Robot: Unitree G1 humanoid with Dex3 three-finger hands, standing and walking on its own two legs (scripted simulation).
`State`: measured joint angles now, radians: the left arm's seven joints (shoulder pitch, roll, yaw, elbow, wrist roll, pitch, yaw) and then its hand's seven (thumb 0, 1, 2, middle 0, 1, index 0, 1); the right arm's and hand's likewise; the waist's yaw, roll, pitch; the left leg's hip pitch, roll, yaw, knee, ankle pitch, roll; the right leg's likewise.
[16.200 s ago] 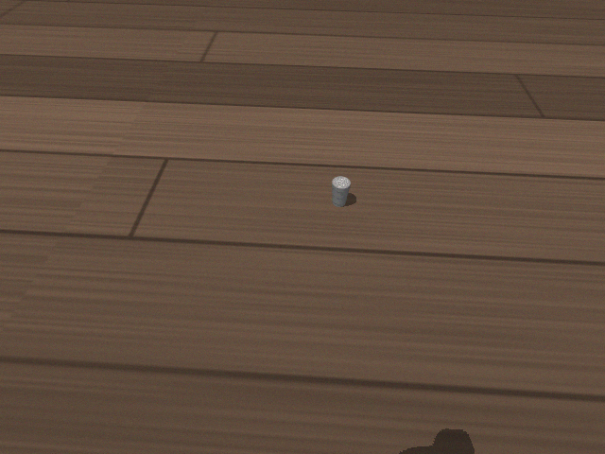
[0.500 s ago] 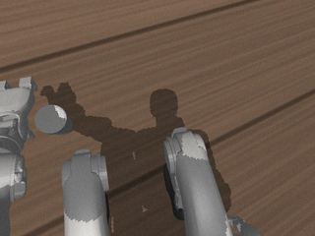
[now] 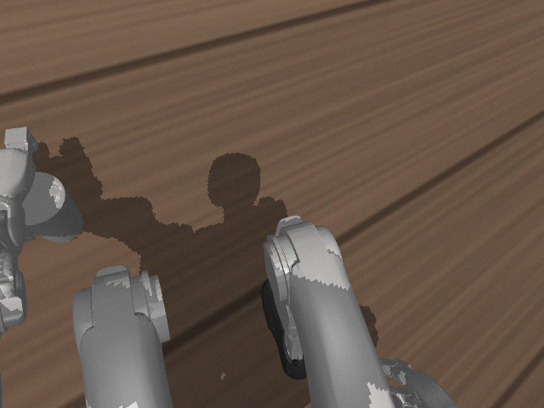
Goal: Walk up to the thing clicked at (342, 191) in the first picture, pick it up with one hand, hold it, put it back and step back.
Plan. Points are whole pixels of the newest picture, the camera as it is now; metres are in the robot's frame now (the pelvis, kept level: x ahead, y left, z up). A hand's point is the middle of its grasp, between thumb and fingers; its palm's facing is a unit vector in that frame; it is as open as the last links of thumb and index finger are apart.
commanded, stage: rest palm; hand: left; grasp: from the side
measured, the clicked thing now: (49, 213) +0.43 +0.23 -0.25
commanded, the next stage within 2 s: close in 1.22 s
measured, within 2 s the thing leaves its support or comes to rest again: neither
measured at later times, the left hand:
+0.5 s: hand (25, 207) +0.43 +0.25 -0.20, palm faces -0.44 -0.07 -0.89, open 14.5 cm
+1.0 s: hand (13, 209) +0.43 +0.27 -0.20, palm faces -0.52 -0.09 -0.85, open 14.5 cm
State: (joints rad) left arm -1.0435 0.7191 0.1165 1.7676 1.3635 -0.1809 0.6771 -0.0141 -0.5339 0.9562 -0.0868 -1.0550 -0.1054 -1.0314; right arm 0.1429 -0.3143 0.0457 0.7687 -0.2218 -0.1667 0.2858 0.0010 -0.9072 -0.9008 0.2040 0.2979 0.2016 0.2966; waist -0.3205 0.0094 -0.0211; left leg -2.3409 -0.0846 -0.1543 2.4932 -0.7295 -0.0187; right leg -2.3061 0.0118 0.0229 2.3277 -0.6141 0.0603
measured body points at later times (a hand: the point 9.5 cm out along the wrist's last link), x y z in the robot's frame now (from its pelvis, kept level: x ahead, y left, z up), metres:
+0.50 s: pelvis +0.00 +0.00 +0.00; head +0.23 +0.08 +0.37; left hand +0.45 +0.25 -0.15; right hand +0.02 -0.28 -0.08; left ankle +0.06 +0.12 -0.28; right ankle +0.12 -0.16 -0.28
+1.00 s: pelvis +0.00 +0.00 +0.00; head +0.24 +0.08 +0.37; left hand +0.46 +0.27 -0.16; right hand +0.02 -0.27 -0.08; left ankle +0.06 +0.12 -0.28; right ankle +0.12 -0.16 -0.28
